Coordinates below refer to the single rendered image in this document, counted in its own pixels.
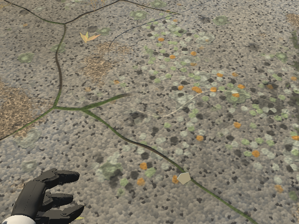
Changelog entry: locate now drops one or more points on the left robot forearm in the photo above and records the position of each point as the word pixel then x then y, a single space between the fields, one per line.
pixel 18 219

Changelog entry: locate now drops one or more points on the robot left hand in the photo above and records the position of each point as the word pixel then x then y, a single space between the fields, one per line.
pixel 34 201

